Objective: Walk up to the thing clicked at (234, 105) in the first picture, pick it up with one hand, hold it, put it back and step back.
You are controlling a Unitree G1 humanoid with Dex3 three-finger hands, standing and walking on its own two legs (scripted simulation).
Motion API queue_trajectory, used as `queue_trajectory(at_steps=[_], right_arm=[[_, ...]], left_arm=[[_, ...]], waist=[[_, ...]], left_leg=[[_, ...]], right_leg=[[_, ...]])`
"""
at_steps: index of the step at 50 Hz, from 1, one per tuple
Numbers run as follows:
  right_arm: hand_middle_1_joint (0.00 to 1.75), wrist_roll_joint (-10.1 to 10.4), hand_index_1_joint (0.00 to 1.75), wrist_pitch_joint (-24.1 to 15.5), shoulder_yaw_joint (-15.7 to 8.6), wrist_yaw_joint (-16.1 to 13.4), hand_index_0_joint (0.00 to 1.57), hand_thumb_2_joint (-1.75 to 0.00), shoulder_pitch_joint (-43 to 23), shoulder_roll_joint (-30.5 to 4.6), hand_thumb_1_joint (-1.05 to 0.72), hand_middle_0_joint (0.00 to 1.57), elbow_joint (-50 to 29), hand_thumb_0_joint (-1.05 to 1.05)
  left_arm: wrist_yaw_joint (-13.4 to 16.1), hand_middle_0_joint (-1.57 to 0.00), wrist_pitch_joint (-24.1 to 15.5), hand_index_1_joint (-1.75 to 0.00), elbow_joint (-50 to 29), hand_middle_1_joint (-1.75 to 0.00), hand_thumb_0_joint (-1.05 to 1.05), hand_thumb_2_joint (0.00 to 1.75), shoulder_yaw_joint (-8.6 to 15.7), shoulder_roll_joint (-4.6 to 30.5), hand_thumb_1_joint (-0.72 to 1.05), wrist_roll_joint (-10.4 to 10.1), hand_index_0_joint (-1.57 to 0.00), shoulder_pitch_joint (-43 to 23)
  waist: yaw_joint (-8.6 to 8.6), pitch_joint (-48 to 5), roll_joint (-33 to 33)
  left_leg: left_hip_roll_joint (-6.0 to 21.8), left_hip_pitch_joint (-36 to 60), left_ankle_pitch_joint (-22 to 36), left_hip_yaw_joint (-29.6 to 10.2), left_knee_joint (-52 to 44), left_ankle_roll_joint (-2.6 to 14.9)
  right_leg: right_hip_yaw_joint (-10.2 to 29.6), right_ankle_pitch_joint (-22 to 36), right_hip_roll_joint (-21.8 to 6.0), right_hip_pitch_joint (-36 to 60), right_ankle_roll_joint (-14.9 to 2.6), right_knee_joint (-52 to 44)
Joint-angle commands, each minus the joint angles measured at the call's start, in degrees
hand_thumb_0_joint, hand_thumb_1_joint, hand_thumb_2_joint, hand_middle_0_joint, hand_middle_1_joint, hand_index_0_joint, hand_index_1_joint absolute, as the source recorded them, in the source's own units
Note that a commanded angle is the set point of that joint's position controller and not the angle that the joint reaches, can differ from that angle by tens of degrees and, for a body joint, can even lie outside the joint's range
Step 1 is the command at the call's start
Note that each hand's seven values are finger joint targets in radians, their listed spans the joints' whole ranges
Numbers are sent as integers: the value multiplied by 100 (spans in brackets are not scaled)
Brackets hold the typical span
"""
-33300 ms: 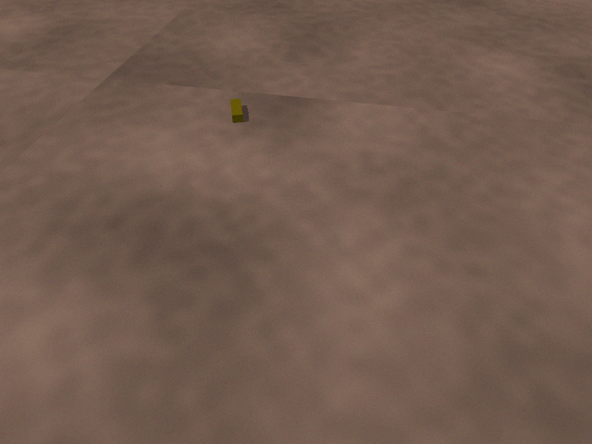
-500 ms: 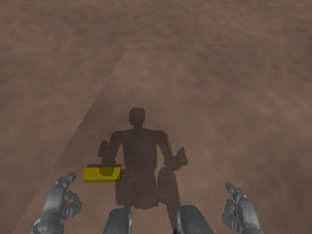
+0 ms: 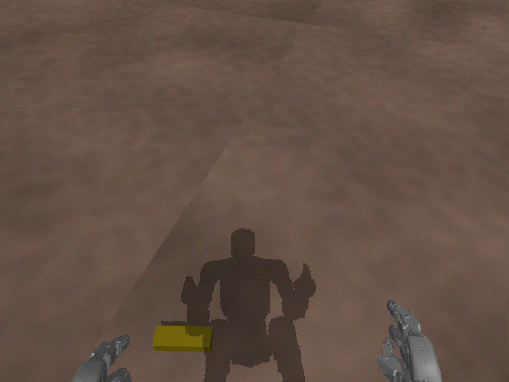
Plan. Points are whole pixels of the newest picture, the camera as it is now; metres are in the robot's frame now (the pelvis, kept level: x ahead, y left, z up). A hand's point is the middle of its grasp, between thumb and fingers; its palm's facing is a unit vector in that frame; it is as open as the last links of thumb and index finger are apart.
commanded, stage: home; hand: left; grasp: from above
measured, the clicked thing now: (183, 338) +0.43 +0.24 -0.69
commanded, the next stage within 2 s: stand in 1.80 s
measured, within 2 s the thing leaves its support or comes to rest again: neither
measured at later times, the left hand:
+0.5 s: hand out of the picture +0.16 +0.17 -0.05, palm faces +0.05 -0.98 -0.20, open 7.4 cm
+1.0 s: hand out of the picture +0.16 +0.18 -0.05, palm faces +0.05 -0.98 -0.20, open 7.4 cm
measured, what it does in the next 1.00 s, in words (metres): stands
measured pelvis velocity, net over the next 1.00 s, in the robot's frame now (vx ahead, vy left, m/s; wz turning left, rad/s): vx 0.00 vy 0.00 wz -0.01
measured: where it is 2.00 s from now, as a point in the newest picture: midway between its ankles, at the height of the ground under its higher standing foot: outside the picture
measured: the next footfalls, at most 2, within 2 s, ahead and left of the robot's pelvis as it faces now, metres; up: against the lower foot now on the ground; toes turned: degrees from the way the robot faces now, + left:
none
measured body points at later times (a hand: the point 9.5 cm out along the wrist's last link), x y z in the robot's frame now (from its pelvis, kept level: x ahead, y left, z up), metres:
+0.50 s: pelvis +0.00 +0.00 +0.00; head +0.02 +0.00 +0.45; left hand +0.16 +0.23 -0.03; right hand +0.15 -0.25 -0.07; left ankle +0.01 +0.13 -0.68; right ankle +0.01 -0.14 -0.68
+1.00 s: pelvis +0.00 +0.00 +0.00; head +0.02 +0.00 +0.45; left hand +0.16 +0.23 -0.03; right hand +0.17 -0.24 -0.06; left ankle +0.01 +0.13 -0.68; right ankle +0.01 -0.14 -0.68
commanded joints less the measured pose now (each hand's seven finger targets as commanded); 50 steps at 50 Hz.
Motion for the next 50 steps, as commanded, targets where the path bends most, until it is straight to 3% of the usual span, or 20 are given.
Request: queue_trajectory(at_steps=[1, 14, 19, 28, 29, 40, 50], right_arm=[[30, -31, 30, -384, -285, -59, 20, -90, -314, -674, -90, 20, -770, 0], [30, -37, 30, -405, -272, -89, 20, -90, -312, -664, -90, 20, -685, 0], [30, -37, 30, -408, -271, -94, 20, -90, -365, -664, -90, 20, -672, 0], [30, -23, 30, -425, -293, -100, 20, -90, -326, -660, -90, 20, -658, 0], [30, -27, 30, -420, -307, -94, 20, -90, -308, -684, -90, 20, -685, 0], [30, -23, 30, -453, -279, -101, 20, -90, -360, -661, -90, 20, -677, 0], [30, -30, 30, -442, -292, -121, 20, -90, -311, -652, -90, 20, -656, 0]], left_arm=[[26, -20, -351, -30, -1163, -30, 0, 90, 317, 615, 90, 66, -20, -279], [73, -20, -370, -30, -1121, -30, 0, 90, 312, 618, 90, 61, -20, -168], [71, -20, -336, -30, -1014, -30, 0, 90, 315, 602, 90, 58, -20, -152], [59, -20, -325, -30, -1075, -30, 0, 90, 359, 640, 90, 65, -20, -158], [50, -20, -332, -30, -1119, -30, 0, 90, 306, 616, 90, 52, -20, -206], [49, -20, -336, -30, -1116, -30, 0, 90, 311, 620, 90, 69, -20, -213], [47, -20, -350, -30, -1124, -30, 0, 90, 295, 629, 90, 66, -20, -186]], waist=[[-99, -311, 137], [-73, -523, -82], [-39, -332, -83], [0, -381, 22], [-72, -490, -8], [-25, -279, 90], [-66, -409, -25]], left_leg=[[-212, 539, 972, 202, -1023, 172], [-236, 572, 1359, 258, -844, 207], [-212, 477, 1035, 221, -961, 203], [-203, 510, 1021, 257, -961, 185], [-207, 534, 1035, 252, -937, 196], [-185, 405, 706, 181, -1059, 175], [-191, 490, 1125, 227, -895, 185]], right_leg=[[-221, 836, 282, 230, -158, -872], [-151, 1262, 248, 439, -128, -871], [-182, 925, 261, 358, -144, -925], [-160, 889, 261, 350, -151, -907], [-149, 920, 263, 354, -141, -918], [-194, 602, 290, 238, -160, -888], [-158, 983, 267, 318, -143, -854]])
